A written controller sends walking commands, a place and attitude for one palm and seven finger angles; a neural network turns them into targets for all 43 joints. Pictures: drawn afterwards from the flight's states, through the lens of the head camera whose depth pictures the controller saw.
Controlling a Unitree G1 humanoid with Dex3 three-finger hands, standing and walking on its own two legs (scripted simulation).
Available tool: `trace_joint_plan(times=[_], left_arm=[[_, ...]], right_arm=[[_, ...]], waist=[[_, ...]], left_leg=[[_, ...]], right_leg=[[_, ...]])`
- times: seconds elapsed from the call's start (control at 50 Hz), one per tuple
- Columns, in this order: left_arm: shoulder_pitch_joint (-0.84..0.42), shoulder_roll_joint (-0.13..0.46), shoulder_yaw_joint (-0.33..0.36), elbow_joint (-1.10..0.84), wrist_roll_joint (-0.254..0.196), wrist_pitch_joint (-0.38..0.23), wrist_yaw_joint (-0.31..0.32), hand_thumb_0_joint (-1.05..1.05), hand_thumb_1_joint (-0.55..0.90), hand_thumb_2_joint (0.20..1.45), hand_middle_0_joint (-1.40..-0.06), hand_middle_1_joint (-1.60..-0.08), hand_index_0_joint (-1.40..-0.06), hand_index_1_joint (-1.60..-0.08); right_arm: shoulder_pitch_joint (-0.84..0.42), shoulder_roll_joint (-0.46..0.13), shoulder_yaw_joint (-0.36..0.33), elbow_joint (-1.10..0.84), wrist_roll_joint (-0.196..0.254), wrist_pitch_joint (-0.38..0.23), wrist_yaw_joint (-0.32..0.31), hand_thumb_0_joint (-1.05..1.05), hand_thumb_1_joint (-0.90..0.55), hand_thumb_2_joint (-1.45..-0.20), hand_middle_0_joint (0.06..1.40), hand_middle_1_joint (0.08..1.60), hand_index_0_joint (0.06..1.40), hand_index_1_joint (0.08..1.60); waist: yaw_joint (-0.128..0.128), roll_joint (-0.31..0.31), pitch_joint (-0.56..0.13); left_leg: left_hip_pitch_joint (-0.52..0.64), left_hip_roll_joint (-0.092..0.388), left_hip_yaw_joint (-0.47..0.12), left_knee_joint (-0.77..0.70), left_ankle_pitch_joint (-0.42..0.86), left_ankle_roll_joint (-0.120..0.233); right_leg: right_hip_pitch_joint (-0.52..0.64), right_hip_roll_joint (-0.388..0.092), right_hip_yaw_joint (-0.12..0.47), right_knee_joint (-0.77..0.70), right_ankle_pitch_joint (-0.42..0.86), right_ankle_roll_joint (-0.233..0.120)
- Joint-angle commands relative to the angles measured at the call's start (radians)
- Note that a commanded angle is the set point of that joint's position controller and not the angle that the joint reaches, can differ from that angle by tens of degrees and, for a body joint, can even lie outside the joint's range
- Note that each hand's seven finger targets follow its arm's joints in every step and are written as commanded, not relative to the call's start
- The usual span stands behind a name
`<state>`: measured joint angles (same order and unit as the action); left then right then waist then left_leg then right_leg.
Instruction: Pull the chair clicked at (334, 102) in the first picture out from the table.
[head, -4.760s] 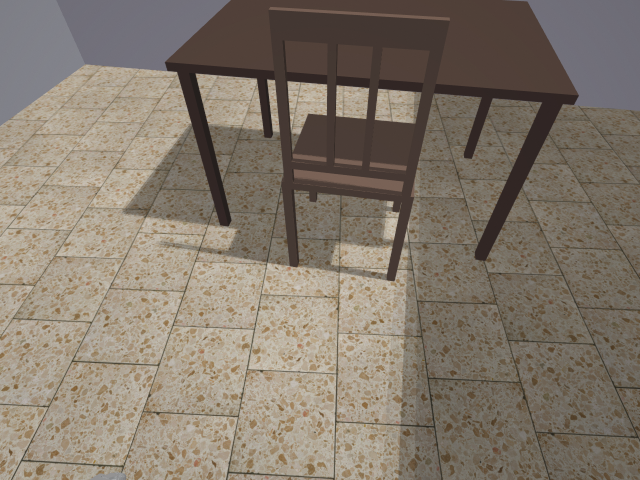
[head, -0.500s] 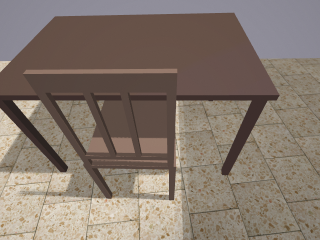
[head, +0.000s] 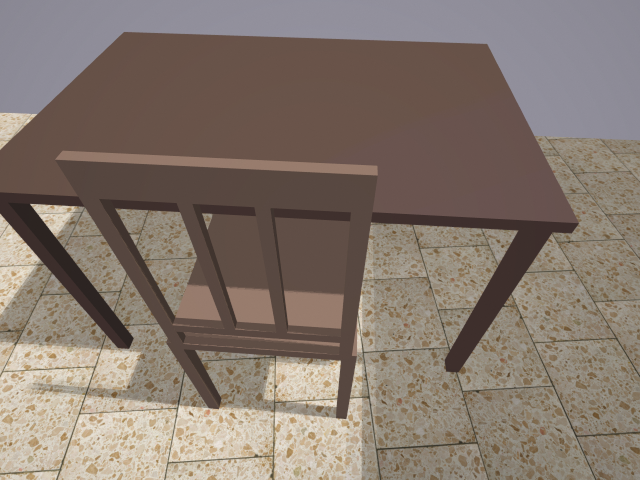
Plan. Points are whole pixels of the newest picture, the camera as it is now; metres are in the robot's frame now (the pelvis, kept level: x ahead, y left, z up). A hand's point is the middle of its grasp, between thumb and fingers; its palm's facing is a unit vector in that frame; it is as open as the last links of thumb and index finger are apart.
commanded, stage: come to a stop and stand still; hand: left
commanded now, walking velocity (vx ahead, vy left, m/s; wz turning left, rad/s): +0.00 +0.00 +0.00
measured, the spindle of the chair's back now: (213, 274) +0.44 +0.22 -0.07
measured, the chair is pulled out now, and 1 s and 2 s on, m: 0.00 0.00 0.00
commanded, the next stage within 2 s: look again from close up in 0.34 s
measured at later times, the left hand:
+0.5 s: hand out of the picture +0.01 +0.18 -0.17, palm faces +0.03 -0.97 -0.22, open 7.4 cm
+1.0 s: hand out of the picture -0.03 +0.17 -0.17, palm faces +0.05 -0.98 -0.20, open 7.4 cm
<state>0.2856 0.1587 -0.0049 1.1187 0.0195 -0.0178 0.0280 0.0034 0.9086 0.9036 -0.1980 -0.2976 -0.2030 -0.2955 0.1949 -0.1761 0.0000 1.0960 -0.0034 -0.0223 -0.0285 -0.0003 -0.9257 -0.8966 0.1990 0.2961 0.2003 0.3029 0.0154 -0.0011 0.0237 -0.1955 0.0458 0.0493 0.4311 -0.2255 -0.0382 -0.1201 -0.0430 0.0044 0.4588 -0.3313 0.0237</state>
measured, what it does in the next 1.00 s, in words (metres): stands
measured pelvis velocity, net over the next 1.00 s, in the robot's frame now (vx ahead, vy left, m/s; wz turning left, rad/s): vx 0.00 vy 0.00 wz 0.02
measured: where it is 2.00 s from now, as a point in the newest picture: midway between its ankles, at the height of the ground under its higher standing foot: outside the picture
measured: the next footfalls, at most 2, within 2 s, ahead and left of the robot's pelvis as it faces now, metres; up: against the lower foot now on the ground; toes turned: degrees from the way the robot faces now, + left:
none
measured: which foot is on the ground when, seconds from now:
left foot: down 0.00-1.00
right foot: down 0.00-1.00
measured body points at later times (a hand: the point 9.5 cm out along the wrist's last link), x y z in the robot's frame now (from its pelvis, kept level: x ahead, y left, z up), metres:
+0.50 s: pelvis +0.01 +0.00 +0.00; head +0.02 -0.01 +0.45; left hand +0.01 +0.23 -0.15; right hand +0.01 -0.22 -0.16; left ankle +0.00 +0.14 -0.74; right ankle -0.05 -0.13 -0.74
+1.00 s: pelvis +0.00 +0.00 +0.00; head +0.00 -0.01 +0.45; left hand -0.03 +0.22 -0.16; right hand +0.00 -0.22 -0.16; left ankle +0.00 +0.14 -0.74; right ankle -0.05 -0.13 -0.74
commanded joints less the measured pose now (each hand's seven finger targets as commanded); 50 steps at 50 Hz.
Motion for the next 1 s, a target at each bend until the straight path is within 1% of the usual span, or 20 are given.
trace_joint_plan(times=[0.0, 0.02, 0.1, 0.14, 0.2, 0.24, 0.32, 0.38, 0.42, 0.5, 0.52, 0.6, 0.62, 0.7, 0.74, 0.8, 0.84, 0.88, 0.92, 0.98], left_arm=[[0.061, 0.118, 0.022, -0.021, -0.003, -0.016, 0.011, 0.000, 0.900, 0.900, -0.200, -0.300, -0.200, -0.300], [0.066, 0.118, 0.022, -0.023, -0.003, -0.016, 0.010, 0.000, 0.900, 0.900, -0.200, -0.300, -0.200, -0.300], [0.062, 0.124, 0.023, -0.023, -0.003, -0.018, 0.012, 0.000, 0.900, 0.900, -0.200, -0.300, -0.200, -0.300], [0.064, 0.125, 0.022, -0.022, -0.003, -0.017, 0.013, 0.000, 0.900, 0.900, -0.200, -0.300, -0.200, -0.300], [0.065, 0.126, 0.023, -0.025, -0.004, -0.018, 0.014, 0.000, 0.900, 0.900, -0.200, -0.300, -0.200, -0.300], [0.066, 0.125, 0.023, -0.025, -0.004, -0.017, 0.015, 0.000, 0.900, 0.900, -0.200, -0.300, -0.200, -0.300], [0.069, 0.125, 0.022, -0.025, -0.005, -0.017, 0.014, 0.000, 0.900, 0.900, -0.200, -0.300, -0.200, -0.300], [0.072, 0.122, 0.021, -0.024, -0.005, -0.017, 0.016, 0.000, 0.900, 0.900, -0.200, -0.300, -0.200, -0.300], [0.074, 0.120, 0.019, -0.025, -0.006, -0.016, 0.014, 0.000, 0.900, 0.900, -0.200, -0.300, -0.200, -0.300], [0.085, 0.115, 0.019, -0.025, -0.005, -0.018, 0.016, 0.000, 0.900, 0.900, -0.200, -0.300, -0.200, -0.300], [0.080, 0.116, 0.019, -0.025, -0.006, -0.017, 0.015, 0.000, 0.900, 0.900, -0.200, -0.300, -0.200, -0.300], [0.089, 0.108, 0.019, -0.024, -0.004, -0.017, 0.016, 0.000, 0.900, 0.900, -0.200, -0.300, -0.200, -0.300], [0.089, 0.111, 0.018, -0.023, -0.006, -0.016, 0.014, 0.000, 0.900, 0.900, -0.200, -0.300, -0.200, -0.300], [0.096, 0.104, 0.017, -0.020, -0.004, -0.017, 0.015, 0.000, 0.900, 0.900, -0.200, -0.300, -0.200, -0.300], [0.102, 0.102, 0.017, -0.020, -0.005, -0.017, 0.015, 0.000, 0.900, 0.900, -0.200, -0.300, -0.200, -0.300], [0.107, 0.099, 0.016, -0.017, -0.004, -0.017, 0.015, 0.000, 0.900, 0.900, -0.200, -0.300, -0.200, -0.300], [0.104, 0.101, 0.015, -0.018, -0.004, -0.016, 0.015, 0.000, 0.900, 0.900, -0.200, -0.300, -0.200, -0.300], [0.110, 0.098, 0.015, -0.016, -0.004, -0.016, 0.015, 0.000, 0.900, 0.900, -0.200, -0.300, -0.200, -0.300], [0.109, 0.100, 0.016, -0.018, -0.005, -0.015, 0.013, 0.000, 0.900, 0.900, -0.200, -0.300, -0.200, -0.300], [0.112, 0.097, 0.015, -0.016, -0.004, -0.015, 0.015, 0.000, 0.900, 0.900, -0.200, -0.300, -0.200, -0.300]], right_arm=[[0.064, -0.094, -0.016, -0.016, -0.004, -0.007, 0.000, 0.000, -0.900, -0.900, 0.200, 0.300, 0.200, 0.300], [0.063, -0.088, -0.015, -0.014, -0.002, -0.008, 0.000, 0.000, -0.900, -0.900, 0.200, 0.300, 0.200, 0.300], [0.073, -0.096, -0.014, -0.011, -0.004, -0.009, 0.000, 0.000, -0.900, -0.900, 0.200, 0.300, 0.200, 0.300], [0.070, -0.095, -0.014, -0.009, -0.004, -0.009, 0.000, 0.000, -0.900, -0.900, 0.200, 0.300, 0.200, 0.300], [0.082, -0.094, -0.013, -0.004, -0.004, -0.009, 0.000, 0.000, -0.900, -0.900, 0.200, 0.300, 0.200, 0.300], [0.083, -0.094, -0.013, -0.001, -0.004, -0.008, 0.000, 0.000, -0.900, -0.900, 0.200, 0.300, 0.200, 0.300], [0.096, -0.084, -0.009, 0.007, -0.002, -0.007, 0.001, 0.000, -0.900, -0.900, 0.200, 0.300, 0.200, 0.300], [0.107, -0.085, -0.011, 0.009, -0.003, -0.006, 0.002, 0.000, -0.900, -0.900, 0.200, 0.300, 0.200, 0.300], [0.104, -0.078, -0.009, 0.011, -0.002, -0.004, 0.001, 0.000, -0.900, -0.900, 0.200, 0.300, 0.200, 0.300], [0.118, -0.077, -0.010, 0.015, -0.002, -0.007, 0.002, 0.000, -0.900, -0.900, 0.200, 0.300, 0.200, 0.300], [0.113, -0.074, -0.009, 0.015, 0.000, -0.005, 0.001, 0.000, -0.900, -0.900, 0.200, 0.300, 0.200, 0.300], [0.125, -0.072, -0.011, 0.016, -0.002, -0.005, 0.002, 0.000, -0.900, -0.900, 0.200, 0.300, 0.200, 0.300], [0.119, -0.069, -0.009, 0.017, 0.000, -0.004, 0.002, 0.000, -0.900, -0.900, 0.200, 0.300, 0.200, 0.300], [0.128, -0.072, -0.012, 0.015, -0.001, -0.006, 0.002, 0.000, -0.900, -0.900, 0.200, 0.300, 0.200, 0.300], [0.121, -0.070, -0.012, 0.013, -0.001, -0.005, 0.002, 0.000, -0.900, -0.900, 0.200, 0.300, 0.200, 0.300], [0.127, -0.070, -0.011, 0.015, -0.001, -0.005, 0.002, 0.000, -0.900, -0.900, 0.200, 0.300, 0.200, 0.300], [0.123, -0.071, -0.011, 0.014, 0.001, -0.003, 0.002, 0.000, -0.900, -0.900, 0.200, 0.300, 0.200, 0.300], [0.126, -0.070, -0.012, 0.015, -0.001, -0.004, 0.002, 0.000, -0.900, -0.900, 0.200, 0.300, 0.200, 0.300], [0.124, -0.066, -0.010, 0.016, 0.001, -0.004, 0.002, 0.000, -0.900, -0.900, 0.200, 0.300, 0.200, 0.300], [0.125, -0.070, -0.012, 0.013, -0.001, -0.003, 0.002, 0.000, -0.900, -0.900, 0.200, 0.300, 0.200, 0.300]], waist=[[-0.010, -0.004, 0.000], [-0.006, -0.011, 0.017], [-0.008, -0.013, -0.017], [-0.005, -0.012, 0.005], [-0.007, -0.015, -0.015], [-0.006, -0.017, 0.007], [-0.003, -0.017, 0.026], [-0.007, -0.022, 0.019], [-0.004, -0.021, 0.045], [-0.006, -0.015, 0.015], [-0.005, -0.017, 0.049], [-0.010, -0.012, 0.030], [-0.004, -0.016, 0.057], [-0.009, -0.011, 0.037], [-0.007, -0.009, 0.051], [-0.008, -0.012, 0.041], [-0.009, -0.016, 0.070], [-0.008, -0.010, 0.049], [-0.006, -0.011, 0.068], [-0.009, -0.012, 0.060]], left_leg=[[0.093, 0.056, -0.049, -0.038, 0.267, 0.046], [0.088, 0.057, -0.046, -0.046, 0.265, 0.048], [0.107, 0.058, -0.048, -0.039, 0.317, 0.047], [0.096, 0.055, -0.049, -0.042, 0.309, 0.046], [0.108, 0.056, -0.046, -0.043, 0.324, 0.046], [0.099, 0.055, -0.045, -0.046, 0.314, 0.046], [0.089, 0.054, -0.046, -0.058, 0.289, 0.048], [0.094, 0.052, -0.049, -0.057, 0.277, 0.045], [0.080, 0.050, -0.048, -0.064, 0.252, 0.046], [0.098, 0.051, -0.048, -0.059, 0.271, 0.046], [0.080, 0.050, -0.048, -0.064, 0.246, 0.046], [0.092, 0.048, -0.051, -0.064, 0.238, 0.046], [0.078, 0.048, -0.050, -0.066, 0.221, 0.047], [0.090, 0.048, -0.053, -0.064, 0.231, 0.046], [0.082, 0.047, -0.054, -0.063, 0.219, 0.046], [0.087, 0.049, -0.055, -0.065, 0.222, 0.047], [0.067, 0.045, -0.057, -0.071, 0.192, 0.045], [0.080, 0.046, -0.058, -0.068, 0.203, 0.046], [0.068, 0.047, -0.056, -0.073, 0.195, 0.048], [0.074, 0.046, -0.058, -0.071, 0.187, 0.046]], right_leg=[[-0.084, -0.058, 0.031, -0.076, 0.314, -0.028], [-0.083, -0.058, 0.026, -0.082, 0.318, -0.027], [-0.056, -0.064, 0.019, -0.073, 0.358, -0.027], [-0.058, -0.065, 0.019, -0.078, 0.367, -0.028], [-0.042, -0.068, 0.016, -0.076, 0.382, -0.029], [-0.046, -0.068, 0.014, -0.081, 0.379, -0.030], [-0.043, -0.065, 0.012, -0.097, 0.351, -0.031], [-0.045, -0.067, 0.015, -0.097, 0.346, -0.032], [-0.051, -0.064, 0.014, -0.108, 0.329, -0.033], [-0.044, -0.068, 0.012, -0.102, 0.336, -0.034], [-0.052, -0.062, 0.013, -0.114, 0.320, -0.034], [-0.055, -0.064, 0.017, -0.112, 0.301, -0.035], [-0.060, -0.061, 0.012, -0.124, 0.287, -0.035], [-0.063, -0.063, 0.015, -0.117, 0.283, -0.034], [-0.069, -0.063, 0.017, -0.123, 0.281, -0.036], [-0.069, -0.062, 0.017, -0.120, 0.273, -0.036], [-0.079, -0.060, 0.020, -0.130, 0.248, -0.036], [-0.076, -0.062, 0.018, -0.125, 0.250, -0.036], [-0.075, -0.058, 0.014, -0.132, 0.241, -0.036], [-0.084, -0.059, 0.018, -0.128, 0.230, -0.036]])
